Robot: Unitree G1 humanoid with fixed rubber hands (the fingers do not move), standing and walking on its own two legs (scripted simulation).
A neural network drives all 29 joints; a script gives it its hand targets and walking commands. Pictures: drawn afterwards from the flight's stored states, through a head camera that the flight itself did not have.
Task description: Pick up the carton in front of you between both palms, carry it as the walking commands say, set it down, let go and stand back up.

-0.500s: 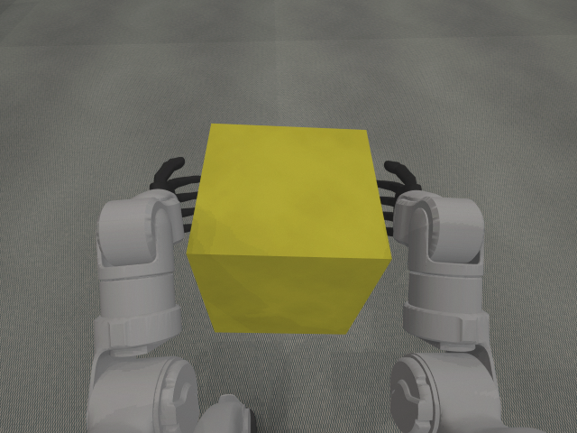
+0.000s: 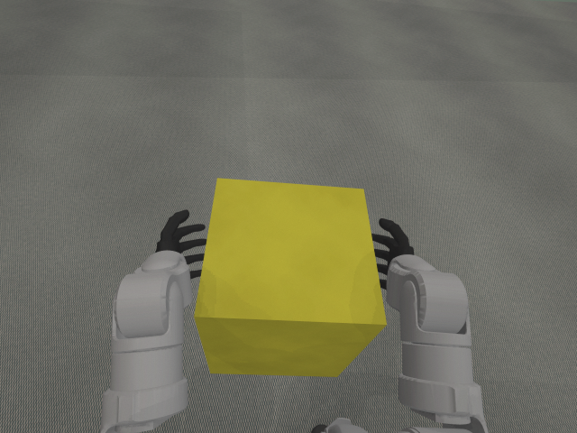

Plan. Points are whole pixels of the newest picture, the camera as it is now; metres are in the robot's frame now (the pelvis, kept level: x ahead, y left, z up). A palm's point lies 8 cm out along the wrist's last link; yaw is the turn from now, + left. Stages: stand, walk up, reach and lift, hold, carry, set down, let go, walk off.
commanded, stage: carry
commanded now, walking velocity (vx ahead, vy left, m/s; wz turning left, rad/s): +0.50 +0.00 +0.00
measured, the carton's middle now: (282, 286) +0.35 +0.00 -0.01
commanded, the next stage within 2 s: none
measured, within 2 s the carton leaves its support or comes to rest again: neither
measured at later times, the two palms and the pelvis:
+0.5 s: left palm (205, 128) +0.58 +0.14 +0.10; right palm (371, 140) +0.59 -0.16 +0.09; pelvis +0.32 -0.02 +0.00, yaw +3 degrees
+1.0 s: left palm (207, 44) +0.91 +0.17 +0.09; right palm (334, 53) +0.90 -0.12 +0.09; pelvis +0.63 +0.02 +0.00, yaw +1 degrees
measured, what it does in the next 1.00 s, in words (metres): walks ahead: right foot, then left foot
